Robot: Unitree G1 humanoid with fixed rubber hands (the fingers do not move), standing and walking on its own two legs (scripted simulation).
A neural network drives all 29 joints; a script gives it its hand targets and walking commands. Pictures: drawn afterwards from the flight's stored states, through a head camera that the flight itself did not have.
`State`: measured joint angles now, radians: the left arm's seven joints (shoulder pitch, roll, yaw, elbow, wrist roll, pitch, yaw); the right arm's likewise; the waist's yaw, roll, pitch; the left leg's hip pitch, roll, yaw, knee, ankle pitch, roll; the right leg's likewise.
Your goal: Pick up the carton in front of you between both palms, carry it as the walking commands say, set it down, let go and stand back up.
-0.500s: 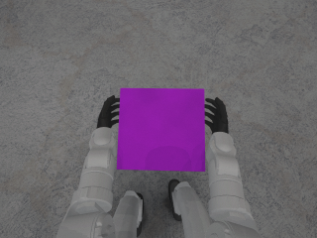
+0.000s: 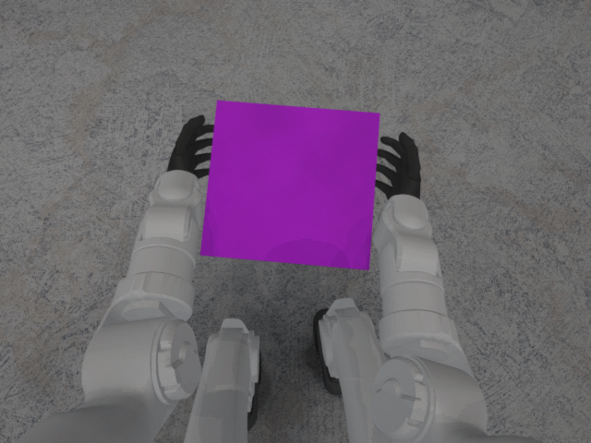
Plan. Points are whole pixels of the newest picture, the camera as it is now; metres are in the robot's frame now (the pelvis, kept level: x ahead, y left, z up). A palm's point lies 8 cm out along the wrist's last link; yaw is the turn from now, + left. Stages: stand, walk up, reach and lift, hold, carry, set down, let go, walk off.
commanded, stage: set down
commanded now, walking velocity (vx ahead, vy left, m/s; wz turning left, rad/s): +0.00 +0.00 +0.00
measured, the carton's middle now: (293, 198) +0.46 -0.04 -0.19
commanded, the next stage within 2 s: none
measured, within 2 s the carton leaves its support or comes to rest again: rests again in 1.58 s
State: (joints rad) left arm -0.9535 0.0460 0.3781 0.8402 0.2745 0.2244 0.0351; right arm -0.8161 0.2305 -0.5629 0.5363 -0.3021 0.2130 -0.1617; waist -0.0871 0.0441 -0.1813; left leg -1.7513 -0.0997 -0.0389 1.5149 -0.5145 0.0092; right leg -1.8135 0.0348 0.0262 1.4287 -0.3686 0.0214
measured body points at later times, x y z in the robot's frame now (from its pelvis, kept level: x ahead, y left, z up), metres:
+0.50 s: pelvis -0.02 +0.01 -0.11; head +0.32 +0.01 +0.19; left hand +0.53 +0.09 -0.26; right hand +0.44 -0.19 -0.25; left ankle +0.06 +0.10 -0.54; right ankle +0.12 -0.12 -0.54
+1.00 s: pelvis -0.01 +0.01 -0.17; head +0.36 +0.03 +0.07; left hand +0.57 +0.05 -0.36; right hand +0.49 -0.24 -0.32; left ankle +0.06 +0.10 -0.54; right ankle +0.12 -0.12 -0.54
